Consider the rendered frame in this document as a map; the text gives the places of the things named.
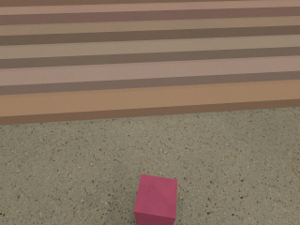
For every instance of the carton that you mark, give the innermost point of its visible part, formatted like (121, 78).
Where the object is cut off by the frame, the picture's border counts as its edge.
(156, 200)

